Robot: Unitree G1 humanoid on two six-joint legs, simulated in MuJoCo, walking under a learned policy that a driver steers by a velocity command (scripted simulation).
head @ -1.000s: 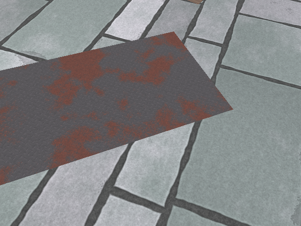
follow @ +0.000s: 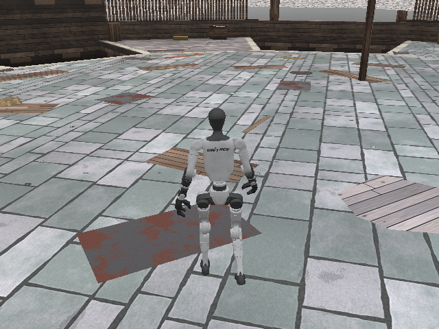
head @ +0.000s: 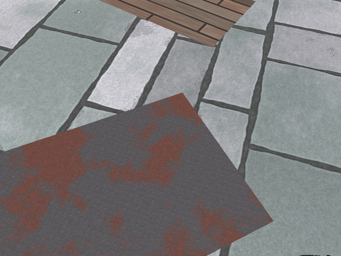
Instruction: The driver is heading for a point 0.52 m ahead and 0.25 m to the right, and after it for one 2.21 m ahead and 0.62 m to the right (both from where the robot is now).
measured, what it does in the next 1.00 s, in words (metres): walks ahead, turning right: right foot, then left foot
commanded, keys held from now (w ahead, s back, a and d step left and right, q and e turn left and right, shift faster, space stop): w+e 1.00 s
